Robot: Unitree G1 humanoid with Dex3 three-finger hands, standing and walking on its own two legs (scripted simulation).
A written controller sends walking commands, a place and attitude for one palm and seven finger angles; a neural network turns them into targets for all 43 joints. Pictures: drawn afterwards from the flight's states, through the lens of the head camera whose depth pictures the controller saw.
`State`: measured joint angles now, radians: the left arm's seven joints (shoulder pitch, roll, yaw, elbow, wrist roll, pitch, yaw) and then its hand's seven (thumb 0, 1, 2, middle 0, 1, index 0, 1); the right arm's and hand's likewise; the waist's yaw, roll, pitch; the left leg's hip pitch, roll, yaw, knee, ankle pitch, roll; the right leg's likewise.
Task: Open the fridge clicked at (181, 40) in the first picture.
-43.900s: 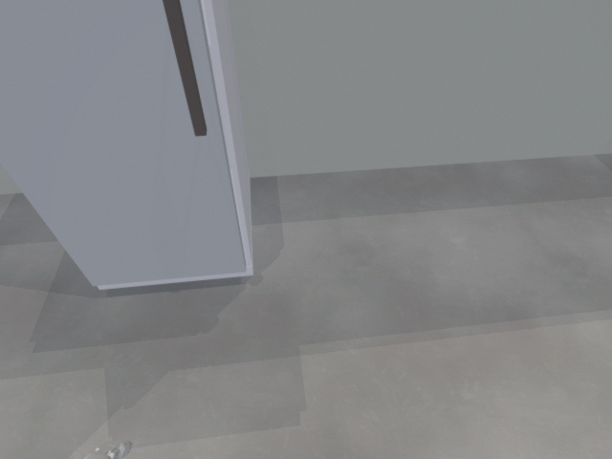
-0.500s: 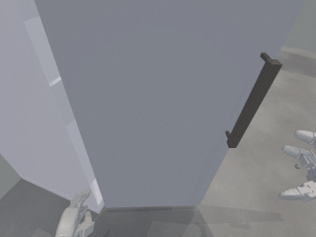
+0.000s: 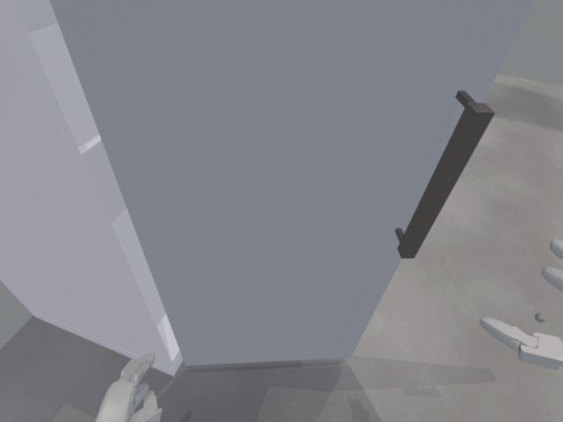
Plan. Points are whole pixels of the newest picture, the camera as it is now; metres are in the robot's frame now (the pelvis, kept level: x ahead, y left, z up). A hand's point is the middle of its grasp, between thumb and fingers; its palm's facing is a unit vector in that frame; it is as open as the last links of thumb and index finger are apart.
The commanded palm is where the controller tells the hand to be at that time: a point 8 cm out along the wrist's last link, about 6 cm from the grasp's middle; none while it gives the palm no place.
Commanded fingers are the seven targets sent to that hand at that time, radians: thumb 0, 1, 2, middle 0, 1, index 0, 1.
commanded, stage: draw the hand back to the body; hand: right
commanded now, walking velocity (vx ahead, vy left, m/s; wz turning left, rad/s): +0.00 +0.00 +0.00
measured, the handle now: (430, 185) +0.45 -0.25 +0.12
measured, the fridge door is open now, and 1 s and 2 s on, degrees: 66 66 66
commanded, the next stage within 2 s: step back with the hand held close in 0.74 s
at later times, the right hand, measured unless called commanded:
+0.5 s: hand (554, 303) +0.21 -0.29 +0.16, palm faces +0.47 +0.79 -0.39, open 7.8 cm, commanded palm +0.16 -0.32 +0.17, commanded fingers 0.00 -0.90 -0.90 0.20 0.30 0.20 0.30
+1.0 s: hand (555, 301) +0.21 -0.28 +0.17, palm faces +0.47 +0.78 -0.41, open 7.4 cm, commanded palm +0.14 -0.31 +0.18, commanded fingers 0.00 -0.90 -0.90 0.20 0.30 0.20 0.30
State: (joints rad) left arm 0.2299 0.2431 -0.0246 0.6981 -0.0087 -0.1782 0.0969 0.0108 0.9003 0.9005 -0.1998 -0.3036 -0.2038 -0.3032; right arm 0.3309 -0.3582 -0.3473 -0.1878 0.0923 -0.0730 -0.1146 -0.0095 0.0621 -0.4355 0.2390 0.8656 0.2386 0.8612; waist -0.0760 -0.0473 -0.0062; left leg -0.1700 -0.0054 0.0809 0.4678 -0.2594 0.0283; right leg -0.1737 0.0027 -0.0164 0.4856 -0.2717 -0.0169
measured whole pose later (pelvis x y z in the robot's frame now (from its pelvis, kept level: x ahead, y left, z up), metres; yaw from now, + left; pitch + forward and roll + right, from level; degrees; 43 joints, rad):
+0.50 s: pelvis +0.02 -0.02 +0.00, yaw +0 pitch -3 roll +0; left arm 0.20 0.22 -0.02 0.64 0.01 -0.11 0.06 0.01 0.90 0.90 -0.20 -0.30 -0.20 -0.30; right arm 0.44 -0.36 -0.35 -0.38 0.07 -0.05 -0.11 0.01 -0.79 -0.85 0.21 0.37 0.21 0.36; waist -0.09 -0.05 0.00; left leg -0.09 0.02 0.06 0.40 -0.26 0.00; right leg -0.09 0.03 -0.03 0.41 -0.27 -0.04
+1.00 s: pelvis +0.00 -0.01 +0.00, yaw +0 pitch -1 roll +1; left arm 0.19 0.23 -0.03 0.62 0.00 -0.05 0.07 0.01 0.90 0.90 -0.20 -0.30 -0.20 -0.30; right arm 0.42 -0.37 -0.38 -0.38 0.06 -0.11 -0.12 0.01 -0.89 -0.90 0.21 0.30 0.21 0.30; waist -0.05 -0.05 0.00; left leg -0.14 -0.01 0.08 0.38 -0.22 0.01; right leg -0.17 0.01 -0.01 0.45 -0.26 -0.03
